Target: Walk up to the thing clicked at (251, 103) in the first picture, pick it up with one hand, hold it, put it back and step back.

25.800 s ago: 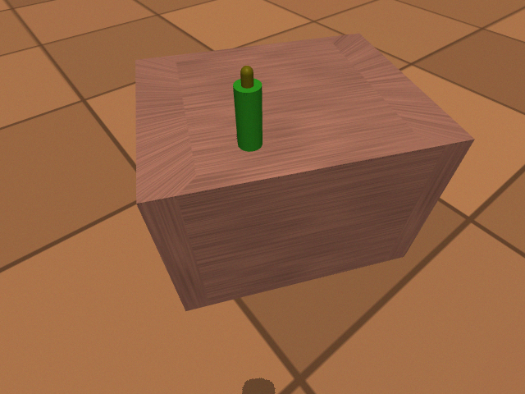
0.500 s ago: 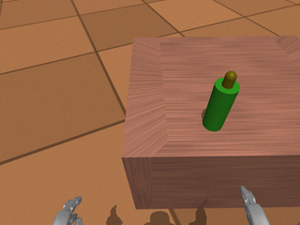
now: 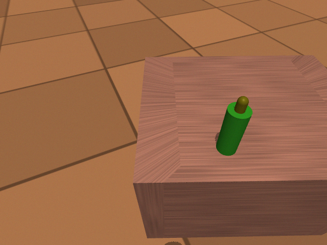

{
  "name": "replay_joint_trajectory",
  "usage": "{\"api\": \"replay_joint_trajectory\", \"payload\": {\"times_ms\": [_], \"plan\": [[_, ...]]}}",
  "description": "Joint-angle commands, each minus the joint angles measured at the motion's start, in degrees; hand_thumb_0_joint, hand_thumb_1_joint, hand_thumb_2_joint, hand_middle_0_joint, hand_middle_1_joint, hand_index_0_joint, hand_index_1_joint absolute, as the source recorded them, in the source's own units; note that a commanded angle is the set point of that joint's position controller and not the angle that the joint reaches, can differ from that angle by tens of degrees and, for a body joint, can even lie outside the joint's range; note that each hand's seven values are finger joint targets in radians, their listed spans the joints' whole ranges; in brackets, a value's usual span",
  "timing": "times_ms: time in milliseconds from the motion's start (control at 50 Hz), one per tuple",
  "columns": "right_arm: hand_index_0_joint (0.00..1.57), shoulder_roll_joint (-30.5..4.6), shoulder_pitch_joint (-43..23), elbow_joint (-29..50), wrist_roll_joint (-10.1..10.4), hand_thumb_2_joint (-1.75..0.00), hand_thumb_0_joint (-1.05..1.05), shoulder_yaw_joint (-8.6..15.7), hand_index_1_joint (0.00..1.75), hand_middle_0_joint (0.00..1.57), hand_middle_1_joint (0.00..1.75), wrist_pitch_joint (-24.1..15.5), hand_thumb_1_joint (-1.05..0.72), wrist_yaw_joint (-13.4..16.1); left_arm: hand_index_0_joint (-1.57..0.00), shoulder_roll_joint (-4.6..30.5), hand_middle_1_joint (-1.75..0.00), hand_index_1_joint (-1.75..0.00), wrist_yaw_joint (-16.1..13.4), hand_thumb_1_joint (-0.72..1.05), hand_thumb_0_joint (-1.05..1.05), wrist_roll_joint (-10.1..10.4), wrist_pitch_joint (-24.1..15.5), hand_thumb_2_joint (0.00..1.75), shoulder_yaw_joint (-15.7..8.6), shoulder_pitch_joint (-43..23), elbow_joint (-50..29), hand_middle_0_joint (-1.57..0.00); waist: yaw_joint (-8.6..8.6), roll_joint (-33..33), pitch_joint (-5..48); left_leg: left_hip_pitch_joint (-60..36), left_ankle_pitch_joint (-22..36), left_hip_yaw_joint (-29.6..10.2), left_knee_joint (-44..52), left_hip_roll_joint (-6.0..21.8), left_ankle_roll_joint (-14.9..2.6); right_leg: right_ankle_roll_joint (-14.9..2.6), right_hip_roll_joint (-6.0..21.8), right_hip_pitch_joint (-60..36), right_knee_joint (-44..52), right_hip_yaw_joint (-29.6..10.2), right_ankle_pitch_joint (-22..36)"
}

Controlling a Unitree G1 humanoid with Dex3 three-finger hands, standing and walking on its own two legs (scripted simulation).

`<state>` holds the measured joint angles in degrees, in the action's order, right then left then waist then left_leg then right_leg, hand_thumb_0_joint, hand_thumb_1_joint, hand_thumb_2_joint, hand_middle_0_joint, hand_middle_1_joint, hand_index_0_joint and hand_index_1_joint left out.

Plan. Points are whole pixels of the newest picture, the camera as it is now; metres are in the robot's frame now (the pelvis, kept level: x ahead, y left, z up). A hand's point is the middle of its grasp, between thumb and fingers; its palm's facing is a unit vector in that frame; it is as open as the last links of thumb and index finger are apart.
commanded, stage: stand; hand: right
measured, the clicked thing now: (234, 125) +0.48 -0.20 +0.00
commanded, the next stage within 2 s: none
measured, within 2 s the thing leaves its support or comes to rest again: neither
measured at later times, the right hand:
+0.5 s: hand out of the picture +0.03 -0.25 -0.15, palm faces -0.01 +0.94 -0.33, open 7.4 cm
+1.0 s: hand out of the picture +0.05 -0.24 -0.15, palm faces -0.01 +0.94 -0.33, open 7.4 cm
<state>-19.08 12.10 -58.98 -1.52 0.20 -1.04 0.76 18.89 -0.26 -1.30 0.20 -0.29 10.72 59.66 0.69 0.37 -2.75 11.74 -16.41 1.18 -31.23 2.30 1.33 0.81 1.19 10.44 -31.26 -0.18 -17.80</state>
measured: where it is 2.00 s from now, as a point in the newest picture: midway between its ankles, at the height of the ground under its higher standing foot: outside the picture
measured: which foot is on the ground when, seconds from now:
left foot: down 0.00-1.00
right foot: down 0.00-1.00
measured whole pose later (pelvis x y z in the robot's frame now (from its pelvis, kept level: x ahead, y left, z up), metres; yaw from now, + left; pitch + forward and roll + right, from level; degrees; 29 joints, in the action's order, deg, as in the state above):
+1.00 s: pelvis -0.01 +0.01 +0.01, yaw +0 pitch -3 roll +0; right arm -19.4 6.8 -66.5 -0.7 0.0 -1.0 -0.3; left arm 19.4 0.2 -1.0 -0.5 0.4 6.9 66.0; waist 0.5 -0.2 -3.6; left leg 6.4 -9.7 1.8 -19.5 1.7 0.9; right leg 1.6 1.7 5.2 -19.5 -0.6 -10.9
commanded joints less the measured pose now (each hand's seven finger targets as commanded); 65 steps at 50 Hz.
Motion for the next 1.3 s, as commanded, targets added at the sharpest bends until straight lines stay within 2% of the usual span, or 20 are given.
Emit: {"api": "replay_joint_trajectory", "payload": {"times_ms": [0,80,100,260,360,400,480,540,640,780,860,940,1080,1200,1280], "plan": [[0.2,-11.32,-3.46,0.63,0.33,-0.9,0.0,2.24,0.3,0.2,0.3,-1.29,-0.56,0.83,-0.2,12.02,-0.3,-0.3,-0.86,0.9,0.0,0.36,-1.52,0.9,-2.46,-2.64,-1.58,-0.2,-0.52,-0.09,1.29,-2.39,11.64,-5.58,9.85,4.46,-2.8,-3.01,4.38,-0.78,10.41,-5.24,10.14],[0.2,-11.1,-4.4,-1.47,0.34,-0.9,0.0,2.11,0.3,0.2,0.3,-1.24,-0.88,0.74,-0.2,11.91,-0.3,-0.3,-0.68,0.9,0.0,0.18,-1.74,0.9,-2.31,-3.43,0.32,-0.2,-0.43,-0.08,1.13,-3.21,9.61,-5.5,12.02,4.64,-2.63,-2.55,4.69,-1.75,12.68,-5.12,8.78],[0.2,-10.88,-4.68,-1.85,0.29,-0.9,0.0,2.02,0.3,0.2,0.3,-1.2,-0.9,0.66,-0.2,11.6,-0.3,-0.3,-0.62,0.9,0.0,0.16,-1.74,0.9,-2.21,-3.78,0.77,-0.2,-0.37,-0.14,0.31,-3.09,8.58,-5.44,12.65,4.54,-2.5,-2.5,4.6,-1.36,13.23,-5.08,7.73],[0.2,-11.13,-5.14,-3.9,0.29,-0.9,0.0,2.15,0.3,0.2,0.3,-0.89,-0.9,0.24,-0.2,11.71,-0.3,-0.3,-0.43,0.9,0.0,0.21,-1.85,0.9,-2.18,-5.02,2.56,-0.2,-0.21,0.35,-0.35,-3.23,3.41,-5.53,14.9,4.71,-2.53,-2.08,5.02,-1.03,15.63,-5.36,4.29],[0.2,-11.2,-6.17,-4.14,0.39,-0.9,0.0,2.15,0.3,0.2,0.3,-0.86,-0.9,0.13,-0.2,11.65,-0.3,-0.3,-0.42,0.9,0.0,0.04,-2.01,0.9,-1.97,-5.18,2.97,-0.2,-0.36,-0.52,0.45,-4.03,4.88,-5.45,15.1,4.81,-2.45,-1.67,5.13,-1.14,16.04,-5.12,5.97],[0.2,-11.61,-6.04,-4.34,0.42,-0.9,0.0,2.26,0.3,0.2,0.3,-0.79,-0.9,0.13,-0.2,12.01,-0.3,-0.3,-0.46,0.9,0.0,0.16,-1.93,0.9,-2.0,-5.45,3.16,-0.2,-0.13,-0.87,0.34,-4.24,4.66,-5.32,15.27,4.92,-2.44,-1.75,5.29,-0.95,16.29,-5.46,5.04],[0.2,-11.76,-5.97,-4.54,0.41,-0.9,0.0,2.23,0.3,0.2,0.3,-0.37,-0.9,-0.03,-0.2,12.2,-0.3,-0.3,-0.35,0.9,0.0,0.1,-1.73,0.9,-1.86,-4.57,3.54,-0.2,-0.28,-0.91,-1.06,-3.1,0.1,-5.51,15.81,4.58,-2.44,-1.63,4.88,0.56,16.82,-5.31,0.84],[0.2,-11.75,-6.11,-4.45,0.55,-0.9,0.0,2.15,0.3,0.2,0.3,-0.55,-0.9,-0.1,-0.2,12.19,-0.3,-0.3,-0.42,0.9,0.0,0.23,-2.04,0.9,-1.72,-4.8,3.23,-0.2,-0.28,-0.82,1.43,-4.52,4.88,-5.29,15.16,5.0,-2.61,-1.77,5.51,-1.46,16.24,-5.55,5.92],[0.2,-11.99,-6.21,-4.75,0.54,-0.9,0.0,2.0,0.3,0.2,0.3,-0.78,-0.9,-0.04,-0.2,12.37,-0.3,-0.3,-0.4,0.9,0.0,0.52,-1.98,0.9,-1.67,-4.91,3.47,-0.2,-0.51,-0.41,1.91,-4.43,7.48,-5.09,15.59,5.24,-2.67,-1.9,5.76,-2.89,15.28,-5.45,9.65],[0.2,-12.48,-6.69,-4.96,0.78,-0.9,0.0,1.9,0.3,0.2,0.3,-0.87,-0.9,-0.02,-0.2,12.05,-0.3,-0.3,-0.33,0.9,0.0,0.51,-1.89,0.9,-1.35,-4.66,3.63,-0.2,-0.56,-0.81,1.83,-5.85,10.27,-5.08,15.43,5.37,-2.47,-1.69,5.77,-2.54,15.38,-5.07,10.7],[0.2,-12.55,-6.69,-5.07,0.74,-0.9,0.0,1.92,0.3,0.2,0.3,-0.66,-0.9,-0.06,-0.2,12.31,-0.3,-0.3,-0.38,0.9,0.0,0.61,-1.79,0.9,-1.46,-4.9,3.68,-0.2,-0.45,-0.48,1.1,-5.21,8.1,-4.95,15.8,5.18,-2.44,-1.6,5.77,-2.54,15.88,-4.96,9.83],[0.2,-12.24,-7.46,-4.55,0.8,-0.9,0.0,1.94,0.3,0.2,0.3,-0.85,-0.9,-0.05,-0.2,12.37,-0.3,-0.3,-0.48,0.9,0.0,0.47,-1.98,0.9,-1.55,-5.4,3.39,-0.2,-0.41,-1.01,3.41,-6.96,13.83,-4.71,14.91,5.63,-2.56,-1.38,6.05,-3.87,14.95,-4.65,14.35],[0.2,-12.5,-7.79,-4.61,0.85,-0.9,0.0,1.95,0.3,0.2,0.3,-0.86,-0.9,0.05,-0.2,12.29,-0.3,-0.3,-0.42,0.9,0.0,0.61,-1.8,0.9,-1.67,-5.52,3.26,-0.2,-0.6,-0.59,3.05,-7.37,15.1,-4.64,15.18,5.73,-2.37,-1.25,5.95,-3.78,15.01,-4.23,15.05],[0.2,-12.78,-7.98,-4.67,0.76,-0.9,0.0,2.01,0.3,0.2,0.3,-0.82,-0.9,-0.05,-0.2,12.71,-0.3,-0.3,-0.27,0.9,0.0,0.76,-1.72,0.9,-1.83,-5.72,3.24,-0.2,-0.57,-0.06,2.23,-6.65,11.42,-4.63,15.89,5.57,-2.11,-1.52,6.12,-3.62,15.58,-4.72,12.79],[0.2,-12.78,-7.95,-4.28,0.87,-0.9,0.0,2.13,0.3,0.2,0.3,-0.81,-0.9,-0.01,-0.2,12.82,-0.3,-0.3,-0.46,0.9,0.0,0.59,-1.9,0.9,-1.9,-6.22,2.86,-0.2,-0.3,-1.07,3.56,-7.39,15.2,-4.46,14.92,5.71,-2.36,-1.37,6.34,-4.52,15.49,-4.55,15.86]]}}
